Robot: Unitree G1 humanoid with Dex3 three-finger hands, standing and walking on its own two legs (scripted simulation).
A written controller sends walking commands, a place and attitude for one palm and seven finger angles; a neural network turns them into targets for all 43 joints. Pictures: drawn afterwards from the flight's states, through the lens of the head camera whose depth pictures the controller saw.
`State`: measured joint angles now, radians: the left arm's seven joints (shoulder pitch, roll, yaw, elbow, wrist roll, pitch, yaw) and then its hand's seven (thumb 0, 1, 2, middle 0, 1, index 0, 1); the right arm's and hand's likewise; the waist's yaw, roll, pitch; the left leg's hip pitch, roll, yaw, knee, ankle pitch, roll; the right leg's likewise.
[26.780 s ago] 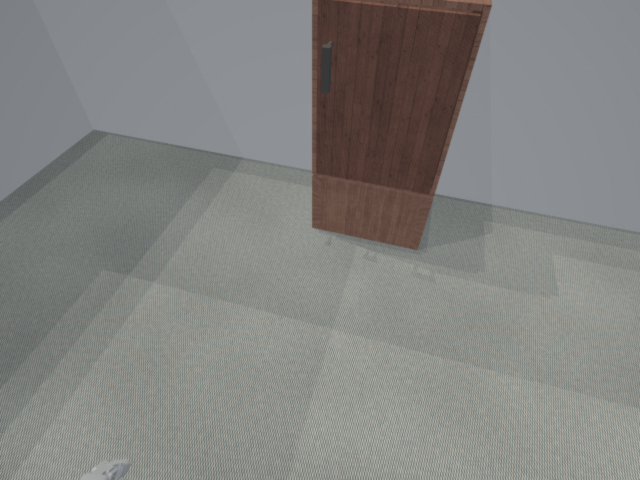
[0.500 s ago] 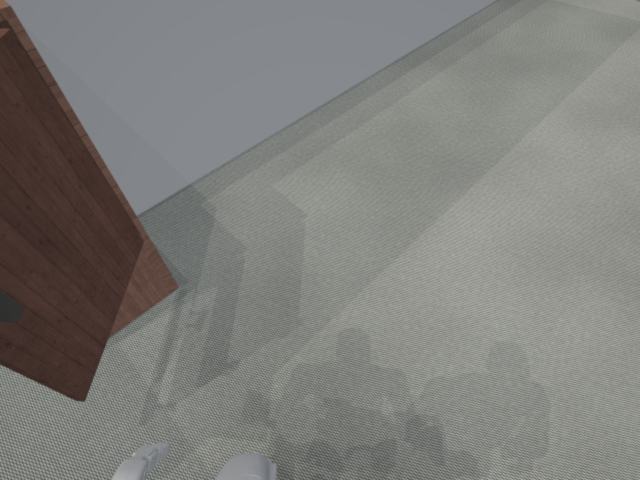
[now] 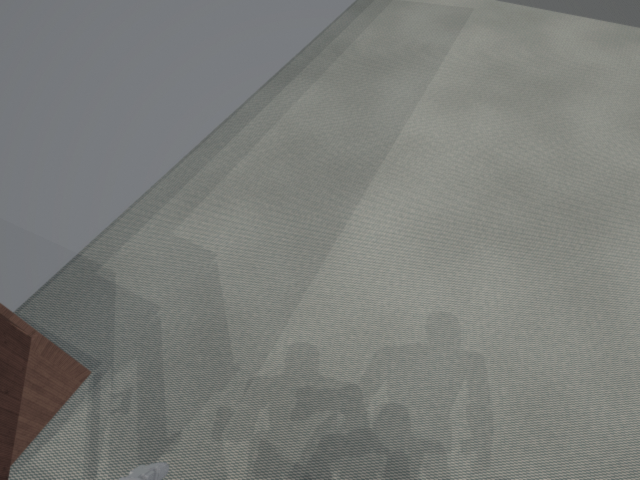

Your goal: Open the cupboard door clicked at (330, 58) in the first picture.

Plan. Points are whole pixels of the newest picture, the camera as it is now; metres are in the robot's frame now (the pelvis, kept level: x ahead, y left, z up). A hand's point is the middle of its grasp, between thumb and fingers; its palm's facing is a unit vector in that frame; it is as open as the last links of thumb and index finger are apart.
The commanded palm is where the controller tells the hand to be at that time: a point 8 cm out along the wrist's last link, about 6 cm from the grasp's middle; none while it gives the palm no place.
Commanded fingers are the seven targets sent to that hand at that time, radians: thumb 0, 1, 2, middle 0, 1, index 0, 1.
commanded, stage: walk to a spot facing it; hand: left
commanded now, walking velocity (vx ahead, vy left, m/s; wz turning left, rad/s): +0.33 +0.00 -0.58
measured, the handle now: out of the picture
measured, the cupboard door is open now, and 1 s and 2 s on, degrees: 43 43 43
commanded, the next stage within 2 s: turn to face it in 1.24 s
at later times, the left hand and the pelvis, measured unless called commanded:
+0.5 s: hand (209, 400) +0.26 +0.19 -0.18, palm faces -0.21 -0.97 -0.15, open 7.3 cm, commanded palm none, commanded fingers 0.00 0.90 0.90 -0.20 -0.30 -0.20 -0.30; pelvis +0.19 +0.00 +0.00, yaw -15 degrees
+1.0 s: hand (330, 252) +0.54 +0.00 -0.16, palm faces -0.44 -0.88 -0.18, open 7.3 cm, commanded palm none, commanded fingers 0.00 0.90 0.90 -0.20 -0.30 -0.20 -0.30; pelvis +0.37 -0.12 +0.00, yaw -25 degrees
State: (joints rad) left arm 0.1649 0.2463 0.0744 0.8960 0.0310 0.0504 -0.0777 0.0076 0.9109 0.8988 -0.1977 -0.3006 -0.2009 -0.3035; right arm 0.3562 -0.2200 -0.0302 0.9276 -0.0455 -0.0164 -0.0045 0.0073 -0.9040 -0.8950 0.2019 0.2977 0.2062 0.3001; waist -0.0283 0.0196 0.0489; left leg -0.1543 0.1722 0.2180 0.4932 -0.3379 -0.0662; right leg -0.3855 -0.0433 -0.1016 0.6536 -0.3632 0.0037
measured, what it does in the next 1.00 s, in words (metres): walks ahead, turning right: right foot, then left foot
